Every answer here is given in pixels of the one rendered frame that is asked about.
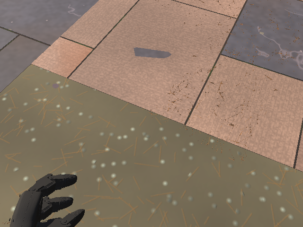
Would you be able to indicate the robot left hand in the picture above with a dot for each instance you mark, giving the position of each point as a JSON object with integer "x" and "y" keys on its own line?
{"x": 34, "y": 204}

